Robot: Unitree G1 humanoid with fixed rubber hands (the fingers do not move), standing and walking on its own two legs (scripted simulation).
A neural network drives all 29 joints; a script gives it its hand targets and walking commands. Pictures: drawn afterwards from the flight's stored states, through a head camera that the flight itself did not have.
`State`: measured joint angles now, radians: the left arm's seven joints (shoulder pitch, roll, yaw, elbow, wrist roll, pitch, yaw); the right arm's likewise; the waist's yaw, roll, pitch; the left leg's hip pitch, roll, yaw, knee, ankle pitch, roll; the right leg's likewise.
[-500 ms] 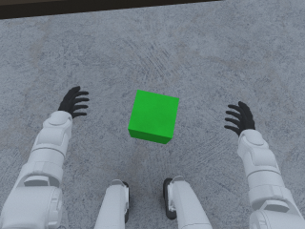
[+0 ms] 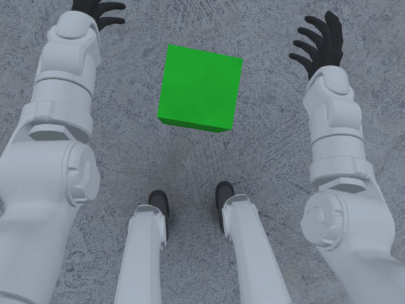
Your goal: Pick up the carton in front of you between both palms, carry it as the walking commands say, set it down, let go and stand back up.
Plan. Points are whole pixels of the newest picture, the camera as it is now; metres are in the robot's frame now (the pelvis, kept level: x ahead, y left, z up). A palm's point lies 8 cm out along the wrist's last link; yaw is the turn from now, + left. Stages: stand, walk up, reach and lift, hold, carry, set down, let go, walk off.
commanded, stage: reach and lift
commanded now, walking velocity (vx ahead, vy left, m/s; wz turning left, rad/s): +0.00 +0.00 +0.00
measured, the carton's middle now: (197, 96) +0.52 -0.06 -0.51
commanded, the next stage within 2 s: none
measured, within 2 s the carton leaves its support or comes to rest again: leaves its support in 1.60 s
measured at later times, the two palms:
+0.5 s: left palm (125, 75) +0.56 +0.13 -0.34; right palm (275, 100) +0.47 -0.25 -0.34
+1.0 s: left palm (137, 82) +0.56 +0.12 -0.45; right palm (256, 101) +0.48 -0.23 -0.44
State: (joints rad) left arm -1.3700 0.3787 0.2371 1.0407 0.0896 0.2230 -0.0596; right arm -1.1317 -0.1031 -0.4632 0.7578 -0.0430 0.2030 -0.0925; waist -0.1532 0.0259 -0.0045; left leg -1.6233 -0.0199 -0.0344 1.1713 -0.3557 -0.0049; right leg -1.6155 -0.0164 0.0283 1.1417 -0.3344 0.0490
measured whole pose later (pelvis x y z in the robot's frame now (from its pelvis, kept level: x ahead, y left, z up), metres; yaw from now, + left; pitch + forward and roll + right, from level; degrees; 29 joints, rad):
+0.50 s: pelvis -0.02 -0.01 -0.17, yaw -1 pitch +50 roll -2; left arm -1.41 0.46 0.09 1.05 -0.09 0.12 0.04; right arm -1.19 -0.18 -0.34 0.80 0.11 0.11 -0.14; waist -0.12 0.01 0.12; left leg -2.15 -0.05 -0.09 1.85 -0.58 -0.06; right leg -2.15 0.04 0.03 1.82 -0.54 0.05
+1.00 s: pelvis -0.03 +0.00 -0.26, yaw -3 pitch +38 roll -4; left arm -1.66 0.51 -0.08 1.20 -0.21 0.10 0.05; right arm -1.49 -0.26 -0.28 1.07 0.18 0.07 -0.15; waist -0.11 -0.04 0.44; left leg -2.25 -0.04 -0.08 2.22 -0.64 -0.04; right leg -2.24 0.03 0.02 2.16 -0.58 0.07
